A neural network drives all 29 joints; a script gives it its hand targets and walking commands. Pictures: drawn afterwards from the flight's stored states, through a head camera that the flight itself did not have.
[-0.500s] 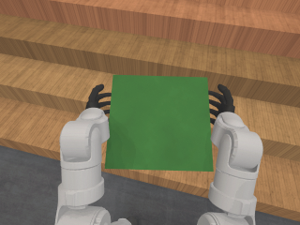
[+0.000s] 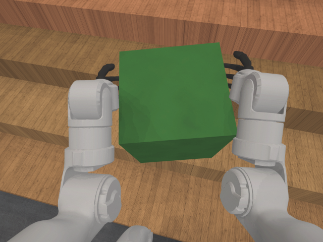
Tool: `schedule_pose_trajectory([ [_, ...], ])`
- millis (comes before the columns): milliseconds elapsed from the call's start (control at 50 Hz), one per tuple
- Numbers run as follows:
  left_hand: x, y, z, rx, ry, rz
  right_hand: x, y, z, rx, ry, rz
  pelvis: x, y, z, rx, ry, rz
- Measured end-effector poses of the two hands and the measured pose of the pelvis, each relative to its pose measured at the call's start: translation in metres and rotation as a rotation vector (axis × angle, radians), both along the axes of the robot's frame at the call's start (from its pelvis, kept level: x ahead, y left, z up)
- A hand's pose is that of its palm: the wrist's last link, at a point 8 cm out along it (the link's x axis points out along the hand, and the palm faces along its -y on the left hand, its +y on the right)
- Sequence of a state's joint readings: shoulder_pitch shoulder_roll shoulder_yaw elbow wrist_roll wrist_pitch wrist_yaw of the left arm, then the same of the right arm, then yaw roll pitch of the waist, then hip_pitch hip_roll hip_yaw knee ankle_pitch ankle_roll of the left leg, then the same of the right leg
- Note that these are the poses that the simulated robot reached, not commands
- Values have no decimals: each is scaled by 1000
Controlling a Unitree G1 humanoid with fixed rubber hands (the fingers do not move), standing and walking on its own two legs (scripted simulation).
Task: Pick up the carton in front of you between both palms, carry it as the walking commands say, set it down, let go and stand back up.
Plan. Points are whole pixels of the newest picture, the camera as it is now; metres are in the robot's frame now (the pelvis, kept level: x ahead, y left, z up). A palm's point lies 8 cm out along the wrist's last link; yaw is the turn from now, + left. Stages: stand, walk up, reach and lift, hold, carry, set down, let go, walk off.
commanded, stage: carry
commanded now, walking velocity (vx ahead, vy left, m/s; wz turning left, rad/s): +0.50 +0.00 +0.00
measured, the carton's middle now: (173, 113) +0.42 +0.02 +0.05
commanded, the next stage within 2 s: none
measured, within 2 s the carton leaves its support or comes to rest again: neither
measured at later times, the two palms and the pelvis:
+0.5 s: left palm out of the picture +0.73 +0.13 +0.25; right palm out of the picture +0.67 -0.15 +0.27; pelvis +0.32 +0.07 +0.15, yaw -2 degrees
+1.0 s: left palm out of the picture +0.96 +0.32 +0.46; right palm out of the picture +1.09 +0.07 +0.45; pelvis +0.65 +0.05 +0.30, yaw +13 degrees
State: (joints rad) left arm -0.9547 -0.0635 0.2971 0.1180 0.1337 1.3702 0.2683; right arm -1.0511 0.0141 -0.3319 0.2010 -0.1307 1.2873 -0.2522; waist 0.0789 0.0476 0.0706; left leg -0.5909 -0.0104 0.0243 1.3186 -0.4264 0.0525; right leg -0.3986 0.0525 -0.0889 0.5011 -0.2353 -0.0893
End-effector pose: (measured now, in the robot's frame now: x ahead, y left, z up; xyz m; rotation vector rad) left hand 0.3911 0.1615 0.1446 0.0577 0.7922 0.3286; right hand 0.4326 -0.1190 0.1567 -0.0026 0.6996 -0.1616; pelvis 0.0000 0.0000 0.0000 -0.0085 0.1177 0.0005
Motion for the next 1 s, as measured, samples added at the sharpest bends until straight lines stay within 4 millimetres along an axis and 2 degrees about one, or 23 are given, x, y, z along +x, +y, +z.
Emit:
schedule_pose_trajectory([
  [80, 24, 16, -3, -22, 50, 99, 39, 18, -12, 29, 57, 39, 43, -1, 10, 37, 2, 0],
  [140, 57, 25, 11, -24, -20, 145, 74, 27, -4, 79, -5, 39, 78, 5, 12, 48, -7, -6],
  [220, 121, 34, 32, -22, -93, 125, 128, 35, 11, 84, -80, 20, 137, 21, 12, 52, -8, -22],
  [280, 181, 33, 33, -34, -64, 42, 168, 31, 19, 18, -62, -21, 187, 36, 20, 55, 4, -14],
  [340, 238, 14, 29, -67, 22, -107, 189, 11, 27, -74, 14, -122, 224, 54, 49, 58, -17, -24],
  [380, 263, -3, 33, -78, 82, -185, 193, -5, 36, -85, 77, -198, 245, 61, 77, 56, -34, -24],
  [440, 294, -25, 62, -91, 117, -247, 203, -24, 65, -24, 111, -322, 279, 70, 121, 37, -43, -26],
  [480, 320, -32, 92, -106, 85, -256, 223, -29, 96, 17, 77, -379, 305, 74, 144, 6, -43, -37],
  [560, 384, -32, 157, -146, -69, -257, 285, -26, 169, 6, -57, -380, 359, 70, 170, -33, -29, -31],
  [640, 444, -17, 203, -145, -172, -227, 360, -11, 231, -87, -145, -293, 423, 58, 173, -39, 43, 4],
  [700, 486, -5, 219, -138, -188, -201, 413, 0, 254, -169, -147, -205, 467, 45, 170, -30, 59, 25],
  [760, 523, 5, 219, -134, -121, -163, 463, 8, 252, -212, -69, -133, 510, 32, 177, -24, 35, 39],
  [800, 536, 19, 222, -87, -72, -109, 500, 21, 249, -180, -25, -63, 538, 27, 190, -48, 3, 85],
  [840, 538, 43, 231, -10, -37, -27, 539, 47, 251, -105, 5, 28, 560, 29, 208, -81, -5, 143],
  [900, 542, 87, 260, 50, 21, 134, 590, 101, 262, 4, 64, 154, 591, 37, 245, -110, -5, 166],
  [1000, 573, 163, 315, 58, 74, 362, 662, 194, 291, 41, 121, 346, 652, 47, 300, -19, -3, 231],
])
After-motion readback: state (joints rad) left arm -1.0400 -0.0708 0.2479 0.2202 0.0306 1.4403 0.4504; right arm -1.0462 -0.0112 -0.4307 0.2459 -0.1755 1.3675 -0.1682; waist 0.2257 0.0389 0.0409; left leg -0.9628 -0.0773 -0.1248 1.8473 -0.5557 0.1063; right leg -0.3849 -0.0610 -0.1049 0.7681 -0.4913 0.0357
